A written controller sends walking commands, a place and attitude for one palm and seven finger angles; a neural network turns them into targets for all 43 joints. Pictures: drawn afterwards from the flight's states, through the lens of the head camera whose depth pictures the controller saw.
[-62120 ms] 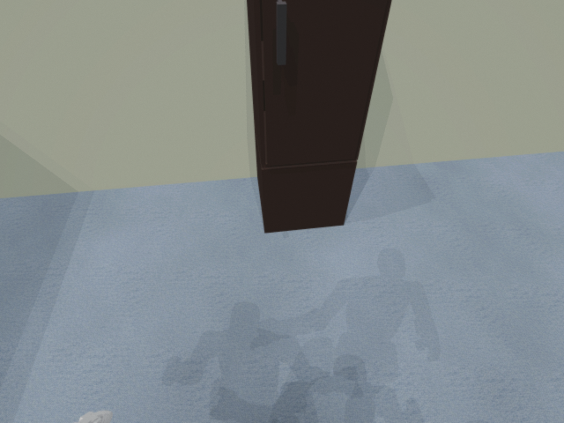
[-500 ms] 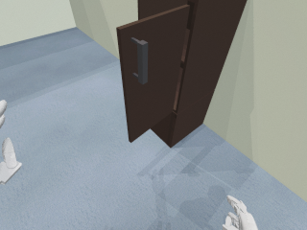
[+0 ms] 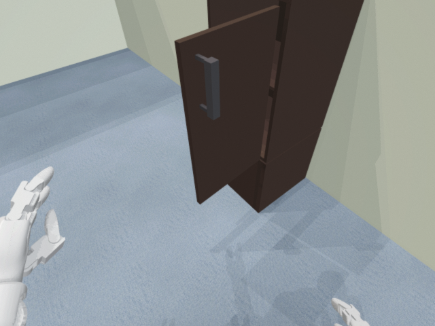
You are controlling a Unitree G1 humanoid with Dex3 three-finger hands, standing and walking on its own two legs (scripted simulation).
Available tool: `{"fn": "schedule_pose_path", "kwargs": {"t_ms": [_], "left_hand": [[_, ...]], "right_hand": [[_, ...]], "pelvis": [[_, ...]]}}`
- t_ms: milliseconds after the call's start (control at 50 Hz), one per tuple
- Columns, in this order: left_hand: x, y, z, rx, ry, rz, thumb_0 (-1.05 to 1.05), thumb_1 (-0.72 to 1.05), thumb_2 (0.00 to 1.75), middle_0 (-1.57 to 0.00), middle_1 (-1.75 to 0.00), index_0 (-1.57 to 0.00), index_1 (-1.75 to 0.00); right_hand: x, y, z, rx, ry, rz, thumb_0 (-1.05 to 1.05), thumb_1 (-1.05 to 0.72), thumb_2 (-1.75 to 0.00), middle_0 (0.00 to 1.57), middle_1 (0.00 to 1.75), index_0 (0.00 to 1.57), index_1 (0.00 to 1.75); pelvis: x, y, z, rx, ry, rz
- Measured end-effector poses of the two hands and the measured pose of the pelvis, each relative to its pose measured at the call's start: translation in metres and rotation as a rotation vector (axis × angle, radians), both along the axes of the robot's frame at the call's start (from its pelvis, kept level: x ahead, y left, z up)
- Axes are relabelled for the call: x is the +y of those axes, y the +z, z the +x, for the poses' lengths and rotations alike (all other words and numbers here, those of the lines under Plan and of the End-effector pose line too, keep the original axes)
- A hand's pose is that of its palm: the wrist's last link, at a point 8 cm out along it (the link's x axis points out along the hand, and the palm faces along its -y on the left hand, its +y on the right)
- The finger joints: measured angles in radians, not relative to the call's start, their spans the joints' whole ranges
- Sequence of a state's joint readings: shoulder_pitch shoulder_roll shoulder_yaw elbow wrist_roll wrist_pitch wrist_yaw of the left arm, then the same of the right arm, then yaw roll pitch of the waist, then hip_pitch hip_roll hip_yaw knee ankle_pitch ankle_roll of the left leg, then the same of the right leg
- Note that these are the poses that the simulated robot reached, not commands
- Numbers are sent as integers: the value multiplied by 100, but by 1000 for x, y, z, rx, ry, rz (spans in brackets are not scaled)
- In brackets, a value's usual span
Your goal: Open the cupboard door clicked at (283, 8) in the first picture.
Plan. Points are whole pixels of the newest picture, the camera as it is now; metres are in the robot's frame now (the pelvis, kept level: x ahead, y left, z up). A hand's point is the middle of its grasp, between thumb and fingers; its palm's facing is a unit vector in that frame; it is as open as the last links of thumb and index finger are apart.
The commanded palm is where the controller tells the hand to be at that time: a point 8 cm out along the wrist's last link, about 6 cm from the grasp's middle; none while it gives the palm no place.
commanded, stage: let the arm hang, fingers relaxed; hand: left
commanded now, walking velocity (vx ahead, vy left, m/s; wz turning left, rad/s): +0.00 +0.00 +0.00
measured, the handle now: (206, 87) +0.61 +0.06 +0.14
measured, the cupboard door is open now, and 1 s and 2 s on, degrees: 94 94 94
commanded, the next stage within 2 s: look to check the result in 1.04 s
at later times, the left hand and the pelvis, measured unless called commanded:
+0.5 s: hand out of the picture -0.04 +0.20 -0.16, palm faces +0.04 -0.97 -0.24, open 7.2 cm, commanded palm none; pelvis +0.00 +0.01 +0.01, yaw +0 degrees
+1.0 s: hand out of the picture +0.00 +0.17 -0.16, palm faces +0.03 -0.98 -0.20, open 7.3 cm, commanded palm none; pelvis +0.00 +0.01 +0.01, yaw -1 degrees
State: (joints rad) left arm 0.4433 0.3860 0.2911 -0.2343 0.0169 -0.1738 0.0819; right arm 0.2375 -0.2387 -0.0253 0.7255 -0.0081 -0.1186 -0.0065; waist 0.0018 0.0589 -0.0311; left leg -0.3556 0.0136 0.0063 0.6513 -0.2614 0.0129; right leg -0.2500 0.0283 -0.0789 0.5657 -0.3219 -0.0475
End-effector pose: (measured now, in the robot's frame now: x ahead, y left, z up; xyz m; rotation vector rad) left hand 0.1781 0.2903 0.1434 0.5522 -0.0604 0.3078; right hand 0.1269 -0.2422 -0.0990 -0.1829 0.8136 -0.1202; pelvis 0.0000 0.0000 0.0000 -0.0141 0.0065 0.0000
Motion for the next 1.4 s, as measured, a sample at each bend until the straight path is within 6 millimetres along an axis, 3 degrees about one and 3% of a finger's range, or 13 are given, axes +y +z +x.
{"fn": "schedule_pose_path", "kwargs": {"t_ms": [60, 120, 180, 220, 280, 400, 540, 660, 860, 1180, 1400], "left_hand": [[3, -99, 6, 355, 83, -182, 0, 90, 90, -20, -30, -20, -30], [-21, -193, -24, 728, 137, -348, 0, 91, 90, -19, -30, -20, -30], [-61, -254, -77, 1042, 133, -472, 0, 91, 90, -19, -30, -20, -30], [-75, -273, -109, 1145, 183, -551, -1, 95, 90, -20, -30, -20, -30], [-66, -280, -139, 1216, 251, -562, -4, 102, 89, -21, -31, -21, -30], [-51, -275, -193, 1377, 327, -532, -3, 98, 90, -20, -30, -21, -30], [-46, -267, -223, 1461, 376, -513, -1, 93, 90, -20, -30, -20, -30], [-52, -268, -219, 1452, 361, -519, 0, 92, 90, -20, -30, -20, -30], [-68, -272, -189, 1389, 300, -544, 0, 91, 90, -20, -30, -20, -30], [-66, -270, -180, 1388, 312, -526, 0, 91, 90, -20, -30, -20, -30], [-65, -268, -169, 1379, 315, -514, 0, 91, 90, -20, -30, -20, -30]], "right_hand": [[-3, -20, -3, 89, 8, -3, 1, -91, -90, 20, 30, 20, 30], [-2, -28, -16, 171, 2, -7, 1, -91, -90, 20, 30, 20, 30], [1, -26, -36, 255, -26, -8, 1, -91, -90, 20, 30, 20, 30], [4, -25, -53, 320, -42, -12, 1, -91, -90, 20, 30, 20, 30], [9, -25, -80, 431, -44, -15, 1, -91, -90, 20, 30, 20, 30], [18, -32, -122, 577, -78, 10, 1, -92, -90, 20, 30, 20, 30], [34, -39, -149, 642, -96, 57, 1, -92, -90, 20, 30, 20, 30], [46, -43, -156, 648, -104, 89, 1, -91, -90, 20, 30, 20, 30], [52, -44, -152, 624, -118, 106, 0, -91, -90, 20, 30, 20, 30], [36, -41, -140, 619, -126, 81, 0, -91, -90, 20, 30, 19, 30], [22, -39, -121, 596, -115, 57, 0, -91, -90, 20, 30, 19, 30]], "pelvis": [[5, -7, 0, 7, 18, 5], [4, -7, 0, -2, 15, 17], [2, -3, 1, -14, 6, 21], [0, 1, 0, -18, 7, 18], [-3, 5, -1, -20, 14, 9], [2, 11, -2, -22, 13, 2], [8, 13, -4, -29, 4, 7], [10, 13, -5, -32, -3, 11], [10, 13, -3, -29, -9, 17], [4, 14, 6, -26, -12, 18], [-1, 15, 13, -26, -10, 19]]}}
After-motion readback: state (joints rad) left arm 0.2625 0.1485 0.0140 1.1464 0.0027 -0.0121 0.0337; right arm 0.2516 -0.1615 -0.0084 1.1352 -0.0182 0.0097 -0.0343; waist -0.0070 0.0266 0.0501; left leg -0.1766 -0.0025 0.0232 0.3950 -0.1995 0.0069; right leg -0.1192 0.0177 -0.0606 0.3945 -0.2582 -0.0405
